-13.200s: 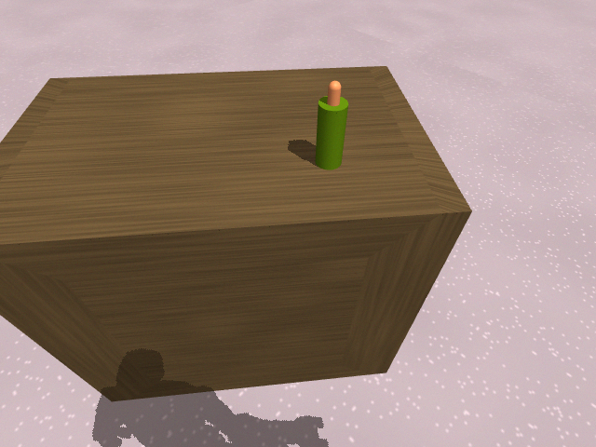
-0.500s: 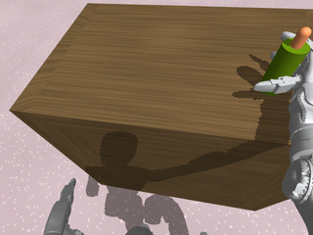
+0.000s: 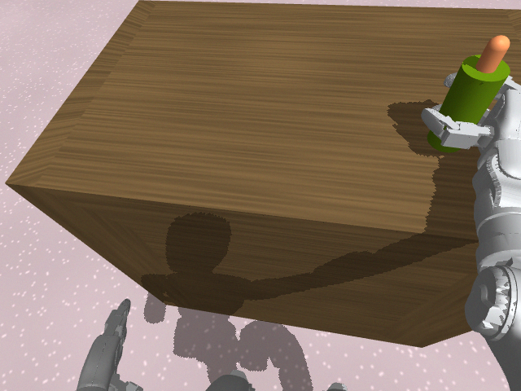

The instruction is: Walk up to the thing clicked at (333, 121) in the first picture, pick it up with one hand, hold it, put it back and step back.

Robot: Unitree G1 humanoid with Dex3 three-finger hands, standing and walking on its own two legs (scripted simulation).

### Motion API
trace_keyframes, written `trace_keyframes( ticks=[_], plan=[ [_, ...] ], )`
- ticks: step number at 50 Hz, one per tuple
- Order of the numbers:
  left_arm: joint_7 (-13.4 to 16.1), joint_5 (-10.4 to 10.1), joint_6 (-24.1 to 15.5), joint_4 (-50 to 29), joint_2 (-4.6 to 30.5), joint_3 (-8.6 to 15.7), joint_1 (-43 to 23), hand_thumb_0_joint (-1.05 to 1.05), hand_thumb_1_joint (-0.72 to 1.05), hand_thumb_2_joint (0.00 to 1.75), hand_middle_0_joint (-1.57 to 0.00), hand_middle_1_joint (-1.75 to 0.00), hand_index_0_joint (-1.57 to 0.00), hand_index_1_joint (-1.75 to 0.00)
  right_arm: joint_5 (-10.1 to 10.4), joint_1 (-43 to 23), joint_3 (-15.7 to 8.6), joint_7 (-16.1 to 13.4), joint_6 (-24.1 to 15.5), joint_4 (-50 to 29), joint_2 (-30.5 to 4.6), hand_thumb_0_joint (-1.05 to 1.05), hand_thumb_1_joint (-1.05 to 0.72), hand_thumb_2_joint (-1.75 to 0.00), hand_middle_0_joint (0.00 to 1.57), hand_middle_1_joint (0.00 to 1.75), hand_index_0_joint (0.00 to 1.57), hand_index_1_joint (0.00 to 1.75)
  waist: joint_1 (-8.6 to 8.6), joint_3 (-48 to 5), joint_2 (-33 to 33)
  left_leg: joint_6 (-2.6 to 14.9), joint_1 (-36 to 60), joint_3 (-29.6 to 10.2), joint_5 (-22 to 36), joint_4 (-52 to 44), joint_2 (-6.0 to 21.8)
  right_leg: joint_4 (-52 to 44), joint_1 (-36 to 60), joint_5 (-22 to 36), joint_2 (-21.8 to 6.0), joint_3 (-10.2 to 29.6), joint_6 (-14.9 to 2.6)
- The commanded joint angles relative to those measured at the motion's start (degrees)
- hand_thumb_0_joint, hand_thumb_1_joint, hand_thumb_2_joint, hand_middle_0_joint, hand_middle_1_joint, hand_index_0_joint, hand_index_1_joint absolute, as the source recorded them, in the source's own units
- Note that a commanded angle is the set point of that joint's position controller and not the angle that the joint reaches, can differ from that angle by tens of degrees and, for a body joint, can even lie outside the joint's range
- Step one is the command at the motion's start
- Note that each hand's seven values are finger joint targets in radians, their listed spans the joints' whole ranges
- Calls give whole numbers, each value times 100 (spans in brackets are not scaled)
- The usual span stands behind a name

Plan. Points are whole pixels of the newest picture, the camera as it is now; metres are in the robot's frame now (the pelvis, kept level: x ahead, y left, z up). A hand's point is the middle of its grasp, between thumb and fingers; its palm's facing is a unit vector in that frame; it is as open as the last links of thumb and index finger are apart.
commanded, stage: settle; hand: right
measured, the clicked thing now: (469, 97) +0.51 -0.20 +0.15
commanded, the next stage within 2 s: lift in 0.86 s
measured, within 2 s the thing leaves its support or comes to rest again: leaves its support in 0.08 s
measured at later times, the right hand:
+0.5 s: hand (473, 84) +0.51 -0.20 +0.18, palm faces +0.18 +0.98 +0.00, open 7.5 cm
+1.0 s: hand (482, 60) +0.52 -0.19 +0.21, palm faces +0.18 +0.98 +0.01, open 7.6 cm
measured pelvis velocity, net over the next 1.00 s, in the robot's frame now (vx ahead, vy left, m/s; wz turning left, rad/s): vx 0.01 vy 0.00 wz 0.00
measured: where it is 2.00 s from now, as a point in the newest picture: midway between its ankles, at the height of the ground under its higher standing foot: outside the picture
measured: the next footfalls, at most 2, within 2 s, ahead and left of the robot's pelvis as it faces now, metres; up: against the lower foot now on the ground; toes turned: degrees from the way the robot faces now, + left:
none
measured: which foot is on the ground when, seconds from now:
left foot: down 0.00-1.00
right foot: down 0.00-1.00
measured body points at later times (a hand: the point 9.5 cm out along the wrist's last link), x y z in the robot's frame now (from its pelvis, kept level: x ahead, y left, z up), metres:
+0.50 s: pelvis +0.01 +0.00 +0.01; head +0.07 -0.01 +0.46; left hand +0.15 +0.26 -0.05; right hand +0.50 -0.25 +0.18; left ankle +0.00 +0.13 -0.70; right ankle +0.00 -0.12 -0.70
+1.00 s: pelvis +0.01 +0.00 +0.02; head +0.06 +0.00 +0.47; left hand +0.16 +0.27 -0.04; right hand +0.50 -0.25 +0.21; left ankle +0.00 +0.13 -0.70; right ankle +0.00 -0.12 -0.70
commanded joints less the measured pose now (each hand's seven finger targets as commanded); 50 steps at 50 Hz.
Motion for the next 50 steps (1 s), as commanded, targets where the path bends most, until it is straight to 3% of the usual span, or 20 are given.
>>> trace_keyframes(
  ticks=[1,4,6,7,11,12,13,16,21,24,26,29,30,32,33,35,37,44,47,50],
  plan=[
    [154,-87,-263,-1065,1093,575,-131,0,-58,7,-6,-6,-6,-7,158,-3133,-214,74,-361,-1938,-1606,0,-45,-130,130,139,132,139,-111,-3755,-879,119,1452,163,2585,-355,-59,-355,2580,2964,79,9,-33],
    [181,-156,-239,-1296,984,421,-218,0,-60,9,-6,-5,-5,-7,265,-3286,-268,104,-269,-2048,-1580,0,-45,-130,133,140,135,140,-103,-3706,-614,91,1971,194,2884,-397,-40,-515,2387,2914,105,3,-33],
    [226,-179,-201,-1077,1091,497,-104,0,-59,8,-6,-5,-5,-7,219,-2843,-423,4,-127,-1248,-1654,0,-43,-131,135,142,137,142,-30,-2968,-303,70,1733,205,2551,-547,-40,-645,2106,2470,101,-7,-80],
    [215,-169,-165,-812,921,342,35,0,-58,8,-6,-6,-5,-7,191,-2748,-351,-30,-106,-1010,-1545,0,-43,-127,135,140,137,140,-41,-2454,-244,58,1612,167,2332,-664,-26,-711,1918,2137,116,-53,-112],
    [190,-114,-242,-595,622,150,-50,0,-54,5,-6,-6,-6,-6,82,-3247,-54,-94,-152,-1189,-1318,0,-40,-131,136,144,139,144,-41,-1919,-572,113,1053,142,1629,-790,-36,-887,2007,1654,94,-80,-124],
    [174,-130,-245,-584,477,68,-62,0,-53,5,-6,-6,-6,-6,58,-3420,14,-77,-184,-1401,-1337,0,-37,-132,134,144,137,144,-56,-1961,-678,115,1066,120,1622,-803,-26,-891,2038,1641,98,-91,-123],
    [179,-142,-262,-598,671,233,-100,0,-53,5,-6,-6,-6,-6,47,-3052,24,-64,-96,-897,-1238,0,-36,-130,133,142,136,142,-26,-1959,-604,119,1057,127,1622,-798,-32,-908,2089,1672,92,-80,-106],
    [182,-113,-282,-576,949,451,64,0,-53,4,-6,-6,-6,-6,130,-3101,12,21,-18,-1179,-1257,0,-33,-132,130,142,133,142,5,-2500,-734,111,1087,184,2039,-745,-67,-840,2633,2440,53,-8,-58],
    [205,-189,-305,-788,906,420,-248,0,-56,6,-6,-6,-5,-6,282,-3669,55,86,107,-1896,-1268,0,-35,-136,133,146,136,147,-99,-3333,-655,87,1759,146,2802,-728,-1,-774,2896,2900,108,-67,-73],
    [267,-218,-301,-760,1039,478,-271,0,-56,7,-6,-6,-5,-6,273,-3296,-206,3,241,-1370,-1526,0,-37,-134,134,145,137,145,-103,-2863,-290,61,1842,162,2618,-862,2,-939,2633,2531,127,-70,-98],
    [284,-225,-329,-1036,1045,471,-543,0,-56,7,-5,-5,-5,-6,229,-3730,-152,-77,169,-1851,-1653,0,-40,-136,136,148,140,148,-136,-3023,-340,48,1957,142,2645,-891,27,-977,2728,2557,129,-95,-99],
    [231,-239,-278,-575,583,116,57,0,-56,6,-5,-5,-5,-6,192,-3421,-42,-114,203,-1367,-1369,0,-42,-139,135,149,139,149,-160,-2374,-278,28,1870,111,2596,-980,48,-1034,2420,2355,172,-162,-137],
    [259,-225,-258,-300,812,318,209,0,-56,6,-5,-5,-5,-6,162,-2772,-144,-96,307,-576,-1396,0,-39,-137,136,148,140,148,-118,-1976,-107,35,1780,125,2411,-1024,39,-1108,2236,2157,169,-151,-132],
    [186,-205,-284,-681,657,177,-177,0,-55,5,-5,-5,-5,-6,149,-3586,-49,-65,201,-1487,-1490,0,-39,-141,136,151,140,151,-124,-2403,-472,28,1872,46,2498,-1012,80,-1089,2407,2239,189,-201,-133],
    [199,-198,-273,-509,833,391,-52,0,-55,5,-6,-5,-5,-6,110,-3539,-81,-70,224,-1443,-1586,0,-40,-143,135,152,139,152,-147,-2504,-487,20,1794,47,2593,-985,72,-1054,2575,2373,175,-198,-134],
    [154,-187,-248,-232,646,207,80,0,-55,5,-5,-5,-5,-6,137,-3539,5,-76,293,-1425,-1420,0,-36,-142,134,152,138,152,-206,-2229,-626,54,1650,71,2439,-1005,47,-1079,2556,2363,173,-181,-102],
    [174,-206,-288,-444,852,445,-236,0,-55,5,-5,-6,-5,-6,181,-3602,86,-36,286,-1490,-1300,0,-37,-142,133,151,137,151,-116,-2492,-678,77,1574,118,2414,-1012,20,-1081,2851,2514,127,-124,-83],
    [253,-253,-325,-627,982,435,-565,0,-57,7,-5,-5,-4,-6,250,-3870,-35,0,360,-1792,-1551,0,-38,-144,134,153,138,153,-183,-3080,-354,42,2213,95,3024,-984,69,-1111,2865,2812,149,-128,-102],
    [270,-274,-297,-481,684,143,-393,0,-58,7,-5,-5,-4,-6,224,-3621,-12,-24,425,-1472,-1490,0,-41,-145,135,153,139,153,-284,-2664,-272,30,2249,108,2658,-1100,77,-1228,2635,2435,174,-163,-110],
    [249,-257,-286,-440,717,192,-134,0,-54,5,-5,-6,-5,-5,220,-3504,-24,-19,451,-1382,-1483,0,-35,-138,137,150,140,150,-243,-2452,-412,40,1993,118,2435,-1194,66,-1295,2805,2386,168,-175,-104]
  ],
)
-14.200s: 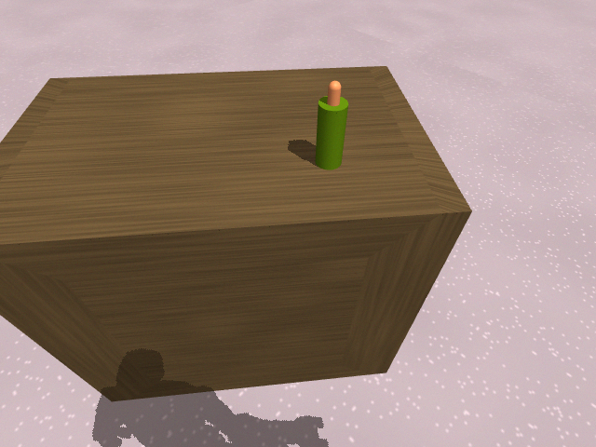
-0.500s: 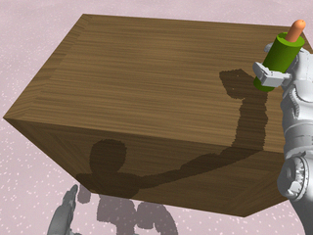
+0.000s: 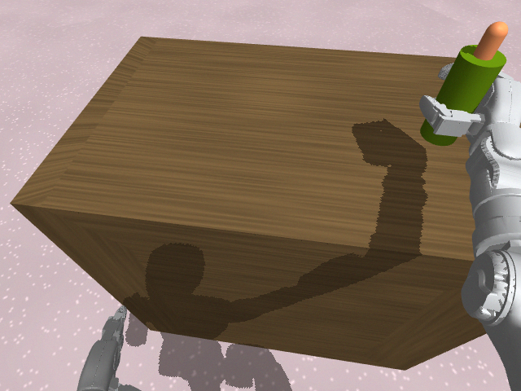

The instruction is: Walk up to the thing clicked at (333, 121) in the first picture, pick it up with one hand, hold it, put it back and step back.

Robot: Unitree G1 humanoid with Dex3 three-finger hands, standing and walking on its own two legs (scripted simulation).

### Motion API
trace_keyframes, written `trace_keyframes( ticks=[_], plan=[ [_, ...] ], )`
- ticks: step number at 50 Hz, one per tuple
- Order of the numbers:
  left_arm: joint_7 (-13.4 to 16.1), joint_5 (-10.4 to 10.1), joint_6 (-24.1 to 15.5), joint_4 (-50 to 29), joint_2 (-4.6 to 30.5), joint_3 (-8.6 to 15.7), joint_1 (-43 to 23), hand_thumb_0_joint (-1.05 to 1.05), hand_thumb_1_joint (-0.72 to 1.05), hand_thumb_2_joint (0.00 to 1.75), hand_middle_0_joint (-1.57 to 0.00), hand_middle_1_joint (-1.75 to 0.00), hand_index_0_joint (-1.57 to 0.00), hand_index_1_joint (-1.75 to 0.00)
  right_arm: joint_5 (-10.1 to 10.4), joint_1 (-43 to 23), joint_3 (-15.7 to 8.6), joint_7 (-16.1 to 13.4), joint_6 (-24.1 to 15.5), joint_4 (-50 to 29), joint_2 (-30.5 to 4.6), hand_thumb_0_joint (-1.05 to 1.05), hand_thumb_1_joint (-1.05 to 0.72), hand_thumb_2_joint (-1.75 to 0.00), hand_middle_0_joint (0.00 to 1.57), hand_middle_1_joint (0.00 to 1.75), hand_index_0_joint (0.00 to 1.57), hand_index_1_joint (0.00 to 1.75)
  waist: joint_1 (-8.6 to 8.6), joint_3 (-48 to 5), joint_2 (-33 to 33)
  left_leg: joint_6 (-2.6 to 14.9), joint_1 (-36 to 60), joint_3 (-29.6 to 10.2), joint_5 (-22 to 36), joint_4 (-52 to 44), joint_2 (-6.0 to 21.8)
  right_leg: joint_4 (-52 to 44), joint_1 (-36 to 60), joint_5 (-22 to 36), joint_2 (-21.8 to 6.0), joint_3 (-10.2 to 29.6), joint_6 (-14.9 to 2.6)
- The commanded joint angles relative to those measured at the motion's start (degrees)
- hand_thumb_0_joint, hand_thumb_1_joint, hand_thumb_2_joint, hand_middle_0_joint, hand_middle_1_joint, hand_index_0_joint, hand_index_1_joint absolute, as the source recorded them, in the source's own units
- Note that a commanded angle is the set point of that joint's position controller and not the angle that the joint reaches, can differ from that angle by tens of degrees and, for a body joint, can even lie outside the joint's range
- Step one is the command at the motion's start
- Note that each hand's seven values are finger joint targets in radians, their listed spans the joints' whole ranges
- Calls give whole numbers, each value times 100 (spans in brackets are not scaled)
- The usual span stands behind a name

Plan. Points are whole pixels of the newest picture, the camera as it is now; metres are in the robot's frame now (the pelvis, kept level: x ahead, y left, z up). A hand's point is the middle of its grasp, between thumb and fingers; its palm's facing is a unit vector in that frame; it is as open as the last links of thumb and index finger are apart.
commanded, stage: lift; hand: right
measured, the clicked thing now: (464, 87) +0.51 -0.20 +0.21
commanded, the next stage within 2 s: hold in 1.40 s
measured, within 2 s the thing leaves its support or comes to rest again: neither
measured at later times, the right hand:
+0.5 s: hand (480, 89) +0.45 -0.19 +0.25, palm faces +0.17 +0.99 -0.01, open 7.5 cm
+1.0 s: hand out of the picture +0.36 -0.17 +0.30, palm faces +0.17 +0.99 -0.03, open 7.4 cm
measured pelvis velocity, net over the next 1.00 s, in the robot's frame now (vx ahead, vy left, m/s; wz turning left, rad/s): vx -0.02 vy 0.01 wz -0.04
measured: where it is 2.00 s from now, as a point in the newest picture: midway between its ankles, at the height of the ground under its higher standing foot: outside the picture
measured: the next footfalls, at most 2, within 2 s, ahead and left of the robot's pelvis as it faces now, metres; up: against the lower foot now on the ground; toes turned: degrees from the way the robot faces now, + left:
none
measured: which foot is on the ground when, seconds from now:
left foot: down 0.00-1.00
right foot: down 0.00-1.00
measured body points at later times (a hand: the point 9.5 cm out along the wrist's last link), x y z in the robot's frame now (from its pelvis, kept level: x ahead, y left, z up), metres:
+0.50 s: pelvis +0.01 +0.00 +0.01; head +0.01 +0.02 +0.46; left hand +0.16 +0.26 -0.06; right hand +0.44 -0.24 +0.25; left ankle -0.01 +0.13 -0.72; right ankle -0.01 -0.12 -0.72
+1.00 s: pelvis -0.02 +0.01 +0.01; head -0.05 +0.05 +0.46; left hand +0.15 +0.27 -0.06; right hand +0.34 -0.23 +0.30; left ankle -0.01 +0.13 -0.72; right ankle -0.01 -0.12 -0.72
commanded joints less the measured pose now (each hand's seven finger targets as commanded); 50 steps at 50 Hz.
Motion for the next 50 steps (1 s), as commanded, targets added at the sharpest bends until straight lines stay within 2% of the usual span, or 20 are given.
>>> trace_keyframes(
  ticks=[1,4,7,10,14,15,16,17,19,21,23,26,28,30,32,37,42,45,47,50],
  plan=[
    [66,-7,-268,-674,641,303,207,0,-53,5,-5,-6,-6,-5,51,-2895,-120,18,-398,-1388,-1544,0,-35,-137,136,149,140,149,-55,-2288,-411,64,782,222,2106,-374,-40,-292,1607,2037,84,-66,-79],
    [-4,6,-246,-453,535,280,246,0,-53,5,-5,-6,-6,-5,88,-2975,26,59,-358,-1858,-1378,0,-30,-136,133,148,137,148,-123,-2325,-731,109,593,243,2173,-348,-69,-274,1883,2412,44,-34,-34],
    [49,-8,-295,-706,931,635,-181,0,-54,5,-5,-6,-5,-5,197,-3053,67,99,-239,-2329,-1285,0,-29,-135,132,146,135,146,-98,-2669,-588,131,709,271,2265,-372,-88,-306,2187,2648,5,23,-32],
    [122,-42,-358,-953,915,591,-652,0,-55,5,-5,-6,-5,-6,273,-3304,74,114,-147,-2755,-1273,0,-32,-134,133,146,136,146,-240,-2969,-500,138,960,324,2360,-397,-94,-309,2445,2929,-20,69,-12],
    [176,-97,-341,-950,451,130,-426,0,-54,5,-5,-6,-5,-5,351,-2771,109,85,95,-2849,-1043,0,-36,-132,134,144,137,144,-454,-2769,-180,100,1659,270,2484,-452,-9,-497,1904,2401,83,-45,-57],
    [195,-107,-350,-1151,664,297,-436,0,-54,5,-5,-6,-5,-5,338,-2444,-12,68,206,-2744,-1155,0,-38,-131,134,143,136,143,-467,-2903,-13,82,1770,278,2561,-433,-3,-509,1948,2441,82,-47,-62],
    [198,-105,-334,-1125,663,354,-238,0,-54,5,-4,-5,-5,-5,335,-2682,0,61,222,-3392,-1272,0,-39,-132,135,144,138,144,-498,-2982,-208,78,1774,277,2647,-429,10,-506,2073,2570,96,-75,-58],
    [185,-91,-283,-871,703,431,178,0,-53,4,-4,-6,-5,-5,347,-2348,-148,28,349,-3188,-1320,0,-41,-132,136,145,139,145,-494,-2672,-233,76,1661,278,2635,-467,5,-506,2054,2592,113,-102,-59],
    [135,-89,-187,-583,756,577,696,0,-52,4,-4,-6,-5,-5,374,-1935,-92,11,618,-3421,-1125,0,-40,-133,137,147,140,147,-453,-2213,-274,61,1499,274,2755,-547,19,-552,2089,2701,140,-115,-87],
    [63,-102,-185,-429,739,620,583,0,-52,4,-4,-5,-5,-4,395,-1651,-95,-4,883,-3629,-1021,0,-42,-133,138,147,141,147,-482,-1833,-314,76,1236,304,2606,-586,-3,-601,2095,2761,103,-92,-84],
    [-21,-106,-179,-538,532,437,235,0,-53,4,-4,-5,-5,-5,416,-1753,145,28,1108,-4027,-686,0,-42,-133,137,146,140,146,-483,-1570,-365,93,1018,344,2205,-672,-44,-674,2147,2618,45,-55,-79],
    [-47,-145,-276,-807,401,249,-398,0,-54,5,-4,-5,-5,-5,489,-1903,332,40,1399,-4626,-444,0,-40,-133,136,146,139,146,-633,-1533,-125,95,1252,341,1953,-752,-21,-803,2069,2164,55,-48,-102],
    [1,-166,-312,-815,505,390,-476,0,-54,5,-4,-5,-4,-5,561,-1981,412,76,1577,-5119,-368,0,-40,-134,137,147,140,147,-597,-1782,-8,68,1453,342,2011,-760,15,-824,2204,2087,83,-51,-124],
    [98,-175,-345,-681,1109,924,-214,0,-53,4,-4,-5,-5,-5,617,-1715,97,59,1825,-5365,-729,0,-41,-134,139,148,141,148,-552,-2074,53,53,1525,376,2056,-750,17,-824,2528,2165,82,-30,-125],
    [114,-196,-330,-773,1188,993,-230,0,-53,4,-4,-5,-4,-4,634,-1429,-97,28,2051,-5548,-877,0,-46,-132,139,146,141,146,-635,-2058,89,30,1604,381,2131,-773,50,-797,2574,2225,129,-50,-124],
    [39,-225,-316,-621,363,265,-151,0,-53,4,-3,-5,-3,-4,695,-1106,40,-61,2527,-6043,-497,0,-48,-130,142,146,143,146,-755,-1601,206,30,1721,421,1903,-896,50,-944,2374,1942,147,-67,-131],
    [54,-187,-393,-115,822,707,-402,0,-53,4,-3,-5,-4,-4,634,-1117,31,-38,2951,-6203,-632,0,-41,-131,138,146,140,146,-653,-1003,-172,23,1415,323,1314,-1098,118,-1158,2226,1240,220,-93,-142],
    [35,-202,-555,-216,816,666,-595,0,-53,4,-3,-5,-4,-4,700,-1153,151,-6,3151,-6423,-447,0,-45,-131,139,146,141,146,-635,-989,-126,43,1425,377,1130,-1141,82,-1209,2286,1093,203,-34,-145],
    [-4,-209,-604,-181,513,347,-610,0,-54,5,-3,-4,-3,-4,745,-1135,35,4,3235,-6594,-525,0,-47,-130,140,145,142,145,-721,-1116,19,21,1578,370,1149,-1176,113,-1163,2258,1129,228,-24,-157],
    [63,-223,-733,-419,759,547,-831,0,-54,5,-3,-4,-3,-4,809,-965,-136,-3,3405,-6686,-668,0,-47,-132,141,147,143,147,-726,-1276,343,-37,1724,380,1281,-1166,124,-1148,2344,1230,239,-13,-175]
  ],
)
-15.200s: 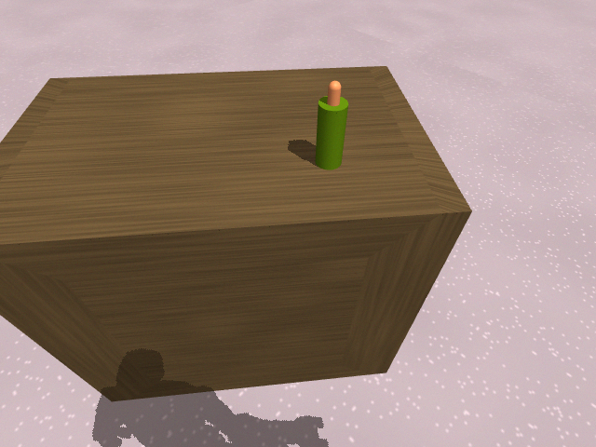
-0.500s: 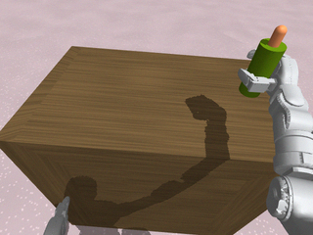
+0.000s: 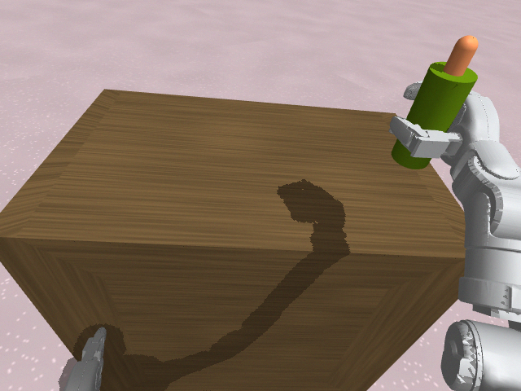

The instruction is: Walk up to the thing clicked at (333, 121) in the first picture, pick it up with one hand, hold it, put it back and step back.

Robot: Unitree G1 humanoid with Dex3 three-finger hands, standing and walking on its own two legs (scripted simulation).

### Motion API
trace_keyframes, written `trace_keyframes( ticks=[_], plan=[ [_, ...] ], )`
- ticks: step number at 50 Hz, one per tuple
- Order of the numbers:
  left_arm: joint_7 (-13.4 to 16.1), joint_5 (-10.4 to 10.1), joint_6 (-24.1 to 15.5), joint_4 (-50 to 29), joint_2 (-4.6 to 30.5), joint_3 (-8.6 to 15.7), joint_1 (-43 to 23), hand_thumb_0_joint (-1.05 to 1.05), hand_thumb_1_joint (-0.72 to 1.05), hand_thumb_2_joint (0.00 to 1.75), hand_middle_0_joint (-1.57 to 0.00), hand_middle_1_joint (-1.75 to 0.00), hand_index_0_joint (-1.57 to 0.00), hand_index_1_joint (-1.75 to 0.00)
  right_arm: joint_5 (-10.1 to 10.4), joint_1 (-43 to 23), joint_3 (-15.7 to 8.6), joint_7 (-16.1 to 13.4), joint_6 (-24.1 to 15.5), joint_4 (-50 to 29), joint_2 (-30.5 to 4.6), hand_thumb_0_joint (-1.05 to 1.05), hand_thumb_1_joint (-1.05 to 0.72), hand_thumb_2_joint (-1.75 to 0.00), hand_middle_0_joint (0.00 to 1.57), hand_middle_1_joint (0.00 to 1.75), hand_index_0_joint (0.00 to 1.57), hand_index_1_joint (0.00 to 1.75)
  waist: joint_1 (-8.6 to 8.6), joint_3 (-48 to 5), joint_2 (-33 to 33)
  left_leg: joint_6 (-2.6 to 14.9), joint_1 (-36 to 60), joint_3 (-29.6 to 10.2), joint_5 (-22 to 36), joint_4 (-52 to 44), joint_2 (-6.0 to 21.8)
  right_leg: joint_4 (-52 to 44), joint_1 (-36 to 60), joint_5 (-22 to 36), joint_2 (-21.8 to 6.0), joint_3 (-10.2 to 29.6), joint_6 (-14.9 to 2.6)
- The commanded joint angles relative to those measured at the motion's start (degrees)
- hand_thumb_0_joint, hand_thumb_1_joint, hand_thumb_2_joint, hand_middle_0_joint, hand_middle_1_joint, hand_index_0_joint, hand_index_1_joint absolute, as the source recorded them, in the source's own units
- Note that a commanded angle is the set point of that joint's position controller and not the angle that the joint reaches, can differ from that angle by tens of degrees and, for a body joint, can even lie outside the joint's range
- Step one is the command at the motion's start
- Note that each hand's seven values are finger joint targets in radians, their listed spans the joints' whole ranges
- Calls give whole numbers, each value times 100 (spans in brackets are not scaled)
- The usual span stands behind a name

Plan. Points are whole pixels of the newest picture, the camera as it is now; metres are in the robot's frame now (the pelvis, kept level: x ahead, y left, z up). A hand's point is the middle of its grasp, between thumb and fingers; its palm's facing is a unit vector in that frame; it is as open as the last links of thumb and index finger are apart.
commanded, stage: lift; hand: right
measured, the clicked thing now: (435, 106) +0.38 -0.18 +0.31
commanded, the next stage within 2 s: hold in 0.40 s
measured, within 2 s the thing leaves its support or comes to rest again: neither
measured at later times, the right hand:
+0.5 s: hand (437, 119) +0.35 -0.17 +0.31, palm faces +0.12 +0.99 -0.02, open 7.4 cm
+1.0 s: hand (450, 105) +0.35 -0.17 +0.33, palm faces +0.11 +0.99 -0.03, open 7.4 cm
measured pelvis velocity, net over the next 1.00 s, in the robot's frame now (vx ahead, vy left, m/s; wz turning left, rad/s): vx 0.00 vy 0.00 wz -0.01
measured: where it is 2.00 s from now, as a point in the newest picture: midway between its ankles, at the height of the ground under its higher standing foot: outside the picture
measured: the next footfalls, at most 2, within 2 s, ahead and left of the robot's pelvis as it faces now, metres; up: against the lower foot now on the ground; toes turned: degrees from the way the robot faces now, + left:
none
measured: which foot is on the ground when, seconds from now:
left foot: down 0.00-1.00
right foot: down 0.00-1.00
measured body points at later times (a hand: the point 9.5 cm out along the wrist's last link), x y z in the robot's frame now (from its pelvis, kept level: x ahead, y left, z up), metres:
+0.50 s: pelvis -0.01 +0.00 +0.00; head -0.06 +0.04 +0.45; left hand +0.16 +0.26 -0.07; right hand +0.34 -0.22 +0.31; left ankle +0.01 +0.12 -0.73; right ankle +0.02 -0.13 -0.73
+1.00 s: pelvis +0.00 +0.00 +0.00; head -0.05 +0.04 +0.45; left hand +0.18 +0.25 -0.07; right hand +0.34 -0.23 +0.33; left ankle +0.01 +0.12 -0.73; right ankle +0.02 -0.13 -0.73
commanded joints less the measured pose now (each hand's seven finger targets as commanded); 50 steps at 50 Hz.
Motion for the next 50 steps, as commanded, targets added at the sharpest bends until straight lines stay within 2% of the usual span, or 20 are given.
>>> trace_keyframes(
  ticks=[1,4,5,6,7,8,9,11,12,17,18,21,27,33,35,37,41,43,48,50],
  plan=[
    [96,-23,-457,-994,717,349,-715,0,-54,4,-3,-4,-3,-4,148,-2933,-561,-3,-220,-1596,-1521,0,-46,-131,141,147,143,147,13,-1486,666,-121,219,199,1080,-625,9,-313,843,806,133,-178,-239],
    [118,-27,-525,-1134,690,277,-822,0,-54,5,-3,-4,-3,-4,128,-2974,-507,-33,-100,-1745,-1460,0,-50,-130,141,146,143,146,-53,-1421,557,-90,175,220,920,-641,6,-367,881,692,135,-168,-231],
    [103,-26,-484,-701,518,198,-614,0,-54,5,-3,-4,-3,-4,141,-2979,-466,-63,-57,-1801,-1395,0,-51,-129,141,145,142,145,-56,-1249,375,-69,88,201,805,-675,21,-386,821,611,146,-176,-216],
    [145,-27,-527,-1069,799,409,-750,0,-54,5,-3,-4,-3,-4,135,-2919,-477,-69,-17,-1741,-1390,0,-51,-130,141,145,142,145,10,-1365,564,-68,109,218,869,-680,-1,-404,913,656,133,-163,-230],
    [114,-20,-550,-941,613,222,-769,0,-54,5,-3,-4,-3,-4,138,-2893,-368,-69,29,-1782,-1275,0,-52,-129,141,145,142,145,-63,-1201,462,-62,81,238,725,-692,-8,-436,819,545,130,-151,-217],
    [121,-29,-593,-946,706,321,-860,0,-54,5,-3,-4,-3,-4,149,-2845,-435,-67,84,-1738,-1332,0,-53,-129,141,144,142,144,-27,-1091,400,-62,12,221,591,-722,2,-455,782,405,129,-156,-222],
    [107,-14,-591,-751,494,104,-712,0,-54,5,-3,-4,-3,-4,115,-2923,-360,-53,116,-1874,-1301,0,-50,-130,140,145,142,145,-49,-1070,298,-37,-33,249,502,-739,-22,-509,802,336,109,-124,-214],
    [101,-24,-626,-791,482,49,-823,0,-55,5,-3,-4,-3,-4,118,-2818,-346,-64,219,-1674,-1246,0,-51,-130,140,145,141,145,-49,-934,440,-51,-43,233,526,-770,-14,-505,756,363,128,-128,-225],
    [119,-18,-632,-669,537,197,-763,0,-54,5,-4,-4,-3,-4,130,-2781,-348,-47,260,-1687,-1242,0,-50,-131,140,146,142,146,22,-1018,410,-63,-10,213,635,-778,0,-486,814,456,136,-131,-228],
    [119,4,-735,-712,559,91,-925,0,-55,5,-4,-4,-4,-5,135,-2894,-431,1,395,-1848,-1392,0,-52,-131,140,145,141,145,-44,-974,363,-53,-9,229,434,-815,4,-516,753,284,167,-118,-219],
    [154,2,-805,-990,809,313,-1081,0,-54,5,-4,-4,-4,-4,165,-2839,-528,-6,413,-1800,-1426,0,-51,-131,139,144,140,144,-22,-1096,585,-67,77,265,535,-791,-19,-512,807,370,141,-102,-226],
    [115,-14,-812,-696,524,57,-846,0,-54,5,-4,-4,-4,-4,205,-3000,-486,2,468,-2181,-1436,0,-53,-131,140,145,141,145,-59,-1055,316,-42,13,258,529,-779,-15,-490,829,387,152,-113,-217],
    [161,-6,-888,-595,713,274,-1021,0,-54,4,-4,-5,-4,-4,228,-2910,-548,-42,628,-2279,-1473,0,-52,-134,141,148,143,148,-75,-1083,405,-47,35,263,412,-789,-26,-511,824,285,142,-93,-215],
    [182,-17,-910,-501,612,111,-1109,0,-54,5,-4,-5,-4,-5,250,-2940,-490,17,801,-2243,-1424,0,-50,-134,139,146,141,147,-68,-1116,397,-31,50,281,618,-760,-26,-475,847,510,154,-78,-208],
    [205,-12,-945,-535,700,209,-1095,0,-54,5,-4,-5,-4,-5,257,-2950,-480,53,857,-2193,-1432,0,-49,-134,139,146,141,146,-33,-1229,448,-41,114,306,759,-731,-39,-459,915,633,147,-49,-212],
    [173,-22,-936,-382,489,-26,-1067,0,-54,4,-4,-5,-4,-5,267,-2909,-513,90,926,-2189,-1459,0,-49,-134,139,146,141,146,-105,-1238,379,-50,179,303,1024,-683,-21,-389,916,902,161,-68,-201],
    [162,-18,-916,-248,530,16,-1001,0,-54,4,-4,-5,-5,-5,265,-2906,-554,117,1051,-2192,-1491,0,-49,-134,139,146,141,146,-81,-1135,333,-53,137,292,1007,-726,-6,-418,871,871,178,-84,-206],
    [168,-19,-949,-336,793,289,-1017,0,-54,4,-4,-5,-5,-5,292,-2945,-625,116,1092,-2277,-1562,0,-51,-135,140,148,142,148,-49,-1267,423,-61,205,300,1158,-698,-10,-393,924,1005,172,-82,-204],
    [96,-65,-935,-309,535,36,-946,0,-54,5,-4,-5,-4,-5,345,-2741,-587,111,1201,-2444,-1413,0,-51,-132,139,145,140,145,-89,-1121,321,-35,135,352,1120,-674,-46,-410,965,1070,137,-54,-189],
    [95,-54,-949,-506,638,104,-976,0,-55,5,-4,-4,-4,-4,353,-2798,-655,106,1214,-2591,-1487,0,-51,-132,139,145,141,145,-99,-1341,437,-31,199,375,1175,-630,-63,-385,1050,1173,115,-18,-184]
  ],
)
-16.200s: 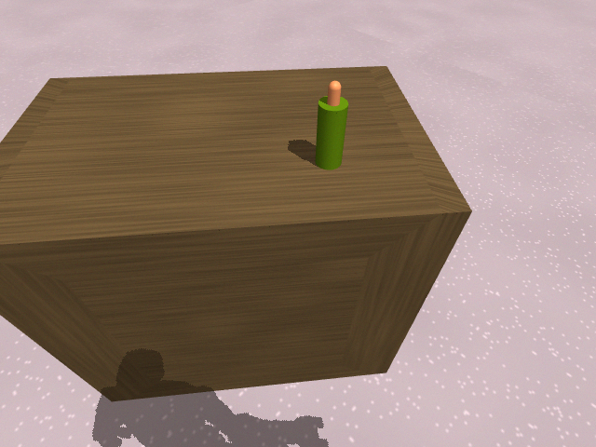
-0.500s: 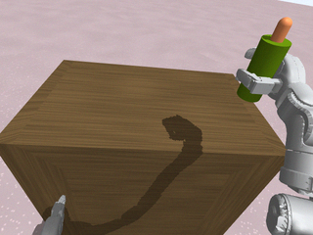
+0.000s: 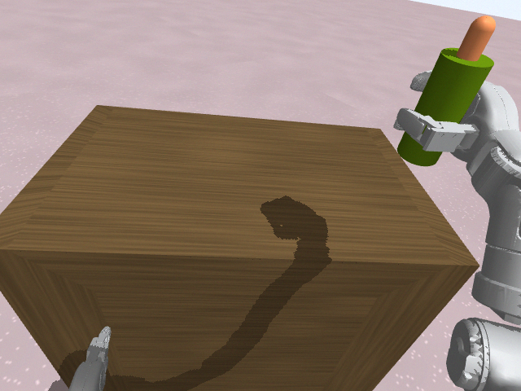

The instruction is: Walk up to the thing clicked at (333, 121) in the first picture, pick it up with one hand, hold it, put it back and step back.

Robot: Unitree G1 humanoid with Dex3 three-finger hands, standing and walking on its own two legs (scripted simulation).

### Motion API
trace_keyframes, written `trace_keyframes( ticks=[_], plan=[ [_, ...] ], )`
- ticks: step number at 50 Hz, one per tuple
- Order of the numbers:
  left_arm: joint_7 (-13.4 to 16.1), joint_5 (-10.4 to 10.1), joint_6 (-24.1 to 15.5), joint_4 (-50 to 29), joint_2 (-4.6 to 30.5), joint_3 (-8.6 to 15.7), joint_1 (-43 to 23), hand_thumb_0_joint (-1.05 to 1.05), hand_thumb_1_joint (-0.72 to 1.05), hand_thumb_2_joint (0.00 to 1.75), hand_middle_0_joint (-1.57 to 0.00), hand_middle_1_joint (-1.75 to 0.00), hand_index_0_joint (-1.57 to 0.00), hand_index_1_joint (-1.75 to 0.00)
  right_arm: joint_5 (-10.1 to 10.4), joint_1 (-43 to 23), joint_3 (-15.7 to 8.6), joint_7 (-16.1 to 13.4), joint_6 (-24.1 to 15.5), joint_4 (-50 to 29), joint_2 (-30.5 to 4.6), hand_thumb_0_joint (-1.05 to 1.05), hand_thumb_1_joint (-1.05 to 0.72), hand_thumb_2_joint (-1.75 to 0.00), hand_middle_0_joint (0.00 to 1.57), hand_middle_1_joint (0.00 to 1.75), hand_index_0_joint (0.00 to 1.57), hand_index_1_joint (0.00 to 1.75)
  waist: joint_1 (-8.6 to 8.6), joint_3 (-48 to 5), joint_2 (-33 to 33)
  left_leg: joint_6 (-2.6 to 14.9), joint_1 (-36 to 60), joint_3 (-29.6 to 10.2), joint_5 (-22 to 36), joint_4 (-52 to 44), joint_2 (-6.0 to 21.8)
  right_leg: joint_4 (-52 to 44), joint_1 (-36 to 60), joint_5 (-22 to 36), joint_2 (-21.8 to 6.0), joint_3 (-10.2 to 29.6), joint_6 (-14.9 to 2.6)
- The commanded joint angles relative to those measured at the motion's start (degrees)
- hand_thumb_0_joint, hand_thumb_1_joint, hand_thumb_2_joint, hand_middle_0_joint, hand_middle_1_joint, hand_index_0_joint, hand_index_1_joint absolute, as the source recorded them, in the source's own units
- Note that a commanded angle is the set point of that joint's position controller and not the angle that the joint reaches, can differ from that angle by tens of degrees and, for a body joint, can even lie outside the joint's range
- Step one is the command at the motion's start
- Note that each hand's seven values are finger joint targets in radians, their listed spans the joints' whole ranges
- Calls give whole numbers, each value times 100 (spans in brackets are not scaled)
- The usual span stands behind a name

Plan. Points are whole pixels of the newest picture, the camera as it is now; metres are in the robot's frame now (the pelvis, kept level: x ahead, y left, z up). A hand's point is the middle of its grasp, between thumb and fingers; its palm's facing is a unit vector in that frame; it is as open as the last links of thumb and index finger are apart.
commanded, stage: hold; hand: right
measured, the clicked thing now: (446, 96) +0.34 -0.17 +0.36
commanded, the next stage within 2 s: none
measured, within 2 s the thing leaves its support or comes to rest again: neither
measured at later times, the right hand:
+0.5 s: hand (431, 118) +0.34 -0.17 +0.33, palm faces +0.11 +0.99 -0.03, open 7.4 cm
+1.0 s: hand (425, 119) +0.33 -0.16 +0.33, palm faces +0.09 +1.00 -0.03, open 7.4 cm
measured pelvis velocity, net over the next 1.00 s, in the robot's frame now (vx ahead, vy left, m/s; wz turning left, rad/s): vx -0.01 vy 0.01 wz -0.01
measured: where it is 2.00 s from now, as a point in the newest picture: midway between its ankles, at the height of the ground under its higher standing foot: outside the picture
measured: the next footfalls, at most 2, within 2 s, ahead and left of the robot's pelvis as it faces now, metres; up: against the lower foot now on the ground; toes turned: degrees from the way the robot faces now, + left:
none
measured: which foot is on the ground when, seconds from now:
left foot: down 0.00-1.00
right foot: down 0.00-1.00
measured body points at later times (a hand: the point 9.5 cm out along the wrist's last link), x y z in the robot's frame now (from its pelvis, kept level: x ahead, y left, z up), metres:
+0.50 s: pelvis +0.00 +0.00 +0.00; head -0.06 +0.05 +0.44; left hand +0.17 +0.25 -0.08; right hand +0.33 -0.22 +0.33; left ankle +0.00 +0.12 -0.73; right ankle +0.02 -0.13 -0.73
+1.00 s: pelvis -0.01 +0.01 +0.00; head -0.07 +0.05 +0.44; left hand +0.16 +0.26 -0.08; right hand +0.32 -0.21 +0.33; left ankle +0.00 +0.12 -0.73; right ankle +0.02 -0.13 -0.73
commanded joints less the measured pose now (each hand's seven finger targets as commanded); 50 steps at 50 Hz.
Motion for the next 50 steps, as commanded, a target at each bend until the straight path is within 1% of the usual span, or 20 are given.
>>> trace_keyframes(
  ticks=[1,4,9,11,13,16,17,18,20,22,25,29,32,36,37,38,40,42,46,50],
  plan=[
    [24,-34,-316,-1111,635,209,-755,0,-55,5,-4,-5,-4,-5,73,-2701,-477,2,-390,-1174,-1393,0,-50,-134,140,147,142,147,-25,-1109,547,-3,-81,309,1243,-513,-120,-278,773,1226,59,-90,-153],
    [23,-27,-279,-944,586,172,-766,0,-55,5,-4,-5,-4,-5,78,-2797,-475,-18,-359,-1263,-1397,0,-50,-134,140,147,142,147,-64,-1040,483,-28,-45,268,1344,-531,-72,-242,690,1242,106,-126,-170],
    [47,-33,-320,-1029,766,286,-929,0,-54,4,-4,-5,-5,-5,52,-3009,-214,-5,-303,-1477,-1219,0,-48,-135,140,148,142,148,27,-1076,383,26,-196,293,1034,-537,-109,-343,848,1006,64,-61,-160],
    [32,-38,-339,-873,580,86,-898,0,-54,4,-5,-5,-5,-5,54,-3011,-233,-5,-318,-1391,-1243,0,-49,-134,139,147,141,147,-8,-1020,342,37,-188,300,1062,-528,-120,-331,795,1079,57,-49,-142],
    [51,-29,-355,-1034,725,217,-1010,0,-54,5,-5,-5,-5,-5,51,-2864,-372,-12,-301,-1235,-1400,0,-49,-134,138,146,141,146,-45,-1080,522,5,-88,306,1066,-532,-105,-303,722,1036,80,-57,-152],
    [40,-25,-376,-1085,639,101,-953,0,-54,4,-5,-5,-5,-5,70,-2913,-410,2,-280,-1088,-1402,0,-47,-134,139,147,141,147,-18,-1008,479,-2,-94,293,1111,-542,-101,-313,719,1046,86,-89,-155],
    [50,-22,-342,-784,632,176,-764,0,-54,4,-5,-5,-5,-5,65,-2818,-458,2,-286,-1032,-1424,0,-48,-134,139,147,141,147,-30,-1001,395,10,-125,293,1127,-532,-105,-315,712,1083,76,-89,-146],
    [31,-27,-339,-823,521,27,-770,0,-54,4,-5,-5,-5,-4,81,-2822,-438,13,-277,-1045,-1420,0,-49,-135,140,148,142,148,-42,-931,331,4,-130,282,1128,-550,-92,-297,686,1079,92,-109,-156],
    [37,-28,-365,-1003,720,230,-849,0,-54,4,-5,-5,-5,-4,88,-2770,-525,-2,-286,-1100,-1473,0,-50,-137,141,150,144,150,-25,-1071,441,-5,-81,272,1220,-544,-92,-284,730,1149,88,-122,-162],
    [-13,-21,-323,-696,499,31,-710,0,-55,5,-5,-5,-5,-5,67,-2878,-476,8,-331,-1301,-1495,0,-50,-138,142,151,144,151,-71,-1043,336,11,-128,264,1128,-546,-92,-291,683,1060,99,-123,-155],
    [18,-33,-368,-930,630,172,-883,0,-55,5,-5,-5,-5,-5,89,-2883,-390,-8,-363,-1448,-1370,0,-48,-136,140,148,142,148,-11,-1087,483,11,-171,266,983,-567,-107,-311,721,910,85,-95,-167],
    [68,-23,-426,-1026,801,276,-1145,0,-54,4,-4,-5,-5,-4,102,-2900,-497,5,-327,-1422,-1538,0,-46,-134,139,147,141,147,-40,-1040,440,7,-191,259,708,-608,-90,-347,682,617,94,-88,-177],
    [89,-28,-426,-945,679,104,-1188,0,-54,4,-4,-5,-5,-5,129,-2792,-384,7,-259,-1215,-1369,0,-47,-133,139,146,141,146,-35,-752,535,0,-268,265,466,-652,-97,-396,541,408,92,-102,-176],
    [114,-7,-489,-891,643,75,-1077,0,-53,4,-4,-5,-5,-4,133,-2853,-439,25,-238,-1174,-1434,0,-48,-135,140,148,143,148,-55,-876,542,-12,-196,272,518,-637,-99,-375,556,455,98,-106,-176],
    [123,-13,-483,-836,715,165,-955,0,-53,4,-4,-5,-5,-4,121,-2870,-441,28,-225,-1066,-1437,0,-44,-134,138,147,141,147,21,-859,504,-10,-293,261,594,-622,-102,-368,599,520,92,-121,-175],
    [111,-9,-461,-744,592,39,-886,0,-54,4,-5,-5,-5,-5,104,-2818,-402,43,-205,-1001,-1428,0,-44,-134,138,147,140,147,-12,-811,482,-18,-277,257,593,-636,-88,-359,552,501,119,-116,-183],
    [100,-7,-486,-593,643,141,-810,0,-53,4,-4,-5,-5,-4,131,-2846,-421,36,-178,-1024,-1412,0,-44,-134,138,147,141,147,31,-750,442,-33,-280,237,661,-651,-76,-359,559,523,125,-133,-187],
    [58,-1,-482,-595,481,-50,-748,0,-54,4,-5,-5,-5,-5,112,-3001,-385,28,-197,-1179,-1402,0,-45,-133,138,146,140,146,9,-882,358,-33,-242,219,790,-637,-68,-327,568,638,142,-152,-184],
    [95,-13,-520,-865,773,301,-806,0,-53,4,-4,-5,-5,-4,111,-2920,-477,-21,-210,-1099,-1452,0,-47,-134,140,148,142,148,98,-888,552,-30,-306,238,738,-648,-84,-352,652,577,108,-131,-189],
    [117,-3,-498,-889,678,178,-1052,0,-54,4,-4,-5,-5,-5,109,-2856,-603,-85,-294,-1219,-1572,0,-46,-133,138,146,141,146,-56,-865,627,-53,-232,176,543,-692,-22,-299,499,436,152,-143,-203]
  ],
)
